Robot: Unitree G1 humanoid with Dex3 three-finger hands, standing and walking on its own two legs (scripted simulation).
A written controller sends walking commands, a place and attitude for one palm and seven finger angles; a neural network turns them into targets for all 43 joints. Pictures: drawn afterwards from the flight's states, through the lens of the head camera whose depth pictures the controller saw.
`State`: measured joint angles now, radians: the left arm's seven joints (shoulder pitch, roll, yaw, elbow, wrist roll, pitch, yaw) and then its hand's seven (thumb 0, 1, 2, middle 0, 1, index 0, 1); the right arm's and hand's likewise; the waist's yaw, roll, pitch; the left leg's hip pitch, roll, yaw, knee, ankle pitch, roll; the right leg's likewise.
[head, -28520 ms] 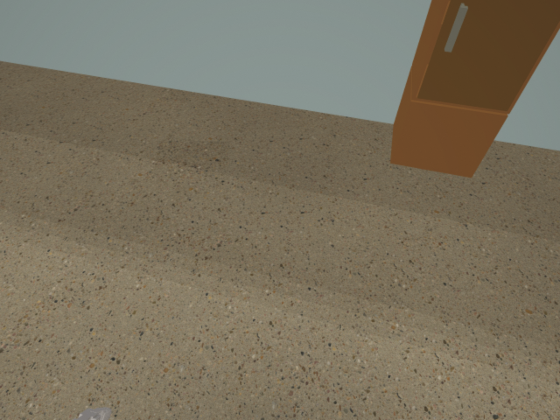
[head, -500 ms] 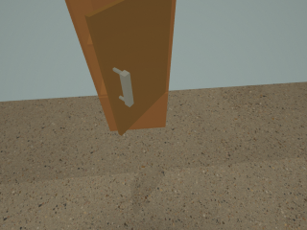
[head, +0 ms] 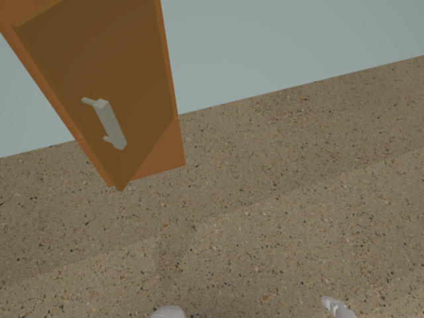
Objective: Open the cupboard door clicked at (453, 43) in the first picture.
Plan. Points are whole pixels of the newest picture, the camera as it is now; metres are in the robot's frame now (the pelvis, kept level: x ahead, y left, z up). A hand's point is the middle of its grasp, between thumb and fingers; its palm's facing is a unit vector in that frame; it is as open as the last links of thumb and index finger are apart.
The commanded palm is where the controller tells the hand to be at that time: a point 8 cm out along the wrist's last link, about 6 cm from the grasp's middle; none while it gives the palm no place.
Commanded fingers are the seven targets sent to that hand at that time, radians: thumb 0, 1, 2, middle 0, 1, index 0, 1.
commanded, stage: walk to a spot facing it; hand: left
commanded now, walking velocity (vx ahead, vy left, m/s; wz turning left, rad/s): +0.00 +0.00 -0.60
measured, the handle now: (104, 124) +0.53 +0.34 -0.03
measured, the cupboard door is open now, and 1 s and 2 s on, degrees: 48 48 48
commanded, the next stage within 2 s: none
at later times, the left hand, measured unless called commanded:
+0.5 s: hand (137, 304) +0.15 +0.18 -0.18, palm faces -0.29 -0.92 -0.28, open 7.4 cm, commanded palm none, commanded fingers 0.00 0.90 0.90 -0.20 -0.30 -0.20 -0.30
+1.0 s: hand (203, 262) +0.25 +0.05 -0.17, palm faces -0.58 -0.79 -0.21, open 7.4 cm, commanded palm none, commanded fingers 0.00 0.90 0.90 -0.20 -0.30 -0.20 -0.30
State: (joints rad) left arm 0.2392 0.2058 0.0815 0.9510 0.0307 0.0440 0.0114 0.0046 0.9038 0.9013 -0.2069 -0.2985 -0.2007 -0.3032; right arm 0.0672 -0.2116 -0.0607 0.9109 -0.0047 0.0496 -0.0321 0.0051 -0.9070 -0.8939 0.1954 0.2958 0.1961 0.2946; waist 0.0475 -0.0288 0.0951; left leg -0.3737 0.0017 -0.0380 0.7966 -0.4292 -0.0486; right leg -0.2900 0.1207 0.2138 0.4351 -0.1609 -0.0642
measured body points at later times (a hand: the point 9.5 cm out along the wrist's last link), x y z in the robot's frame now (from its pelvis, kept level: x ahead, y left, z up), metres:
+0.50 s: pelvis -0.01 +0.00 -0.02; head +0.05 -0.01 +0.43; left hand +0.16 +0.23 -0.16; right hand -0.01 -0.29 -0.15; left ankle +0.02 +0.14 -0.71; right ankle +0.00 -0.13 -0.74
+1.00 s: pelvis +0.06 -0.06 -0.01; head +0.10 -0.08 +0.44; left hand +0.28 +0.09 -0.15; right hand -0.07 -0.30 -0.15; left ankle +0.14 +0.05 -0.70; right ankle -0.02 -0.16 -0.74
